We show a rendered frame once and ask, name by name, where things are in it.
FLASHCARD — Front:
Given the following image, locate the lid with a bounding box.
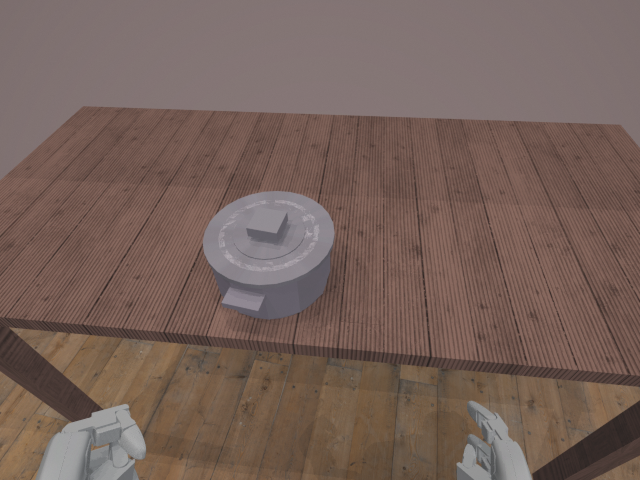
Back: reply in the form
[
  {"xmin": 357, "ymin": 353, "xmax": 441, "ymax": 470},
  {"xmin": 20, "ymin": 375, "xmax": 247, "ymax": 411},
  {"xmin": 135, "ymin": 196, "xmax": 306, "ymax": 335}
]
[{"xmin": 203, "ymin": 191, "xmax": 335, "ymax": 289}]

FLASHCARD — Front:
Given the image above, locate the robot left hand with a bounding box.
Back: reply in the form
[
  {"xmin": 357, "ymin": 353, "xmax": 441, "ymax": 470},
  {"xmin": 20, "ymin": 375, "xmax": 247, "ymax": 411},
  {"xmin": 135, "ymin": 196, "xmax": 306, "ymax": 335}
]
[{"xmin": 35, "ymin": 404, "xmax": 146, "ymax": 480}]

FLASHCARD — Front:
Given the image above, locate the knob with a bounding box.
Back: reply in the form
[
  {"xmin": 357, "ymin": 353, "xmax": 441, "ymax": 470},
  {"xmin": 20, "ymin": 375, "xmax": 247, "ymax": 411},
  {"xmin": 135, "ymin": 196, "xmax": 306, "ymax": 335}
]
[{"xmin": 246, "ymin": 207, "xmax": 288, "ymax": 242}]

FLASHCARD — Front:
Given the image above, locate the pot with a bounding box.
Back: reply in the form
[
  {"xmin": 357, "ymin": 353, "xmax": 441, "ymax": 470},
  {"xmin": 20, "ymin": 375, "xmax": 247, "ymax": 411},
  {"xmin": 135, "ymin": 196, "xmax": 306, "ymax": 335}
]
[{"xmin": 212, "ymin": 254, "xmax": 330, "ymax": 320}]

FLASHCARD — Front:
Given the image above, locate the table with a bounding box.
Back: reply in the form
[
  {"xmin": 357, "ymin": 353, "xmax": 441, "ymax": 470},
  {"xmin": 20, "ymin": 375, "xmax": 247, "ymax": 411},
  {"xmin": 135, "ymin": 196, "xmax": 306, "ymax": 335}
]
[{"xmin": 0, "ymin": 106, "xmax": 640, "ymax": 480}]

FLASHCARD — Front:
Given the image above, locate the robot right hand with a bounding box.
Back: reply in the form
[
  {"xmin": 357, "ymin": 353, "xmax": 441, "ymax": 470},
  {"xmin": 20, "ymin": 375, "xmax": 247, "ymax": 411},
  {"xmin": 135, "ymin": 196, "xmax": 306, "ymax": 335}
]
[{"xmin": 457, "ymin": 401, "xmax": 532, "ymax": 480}]

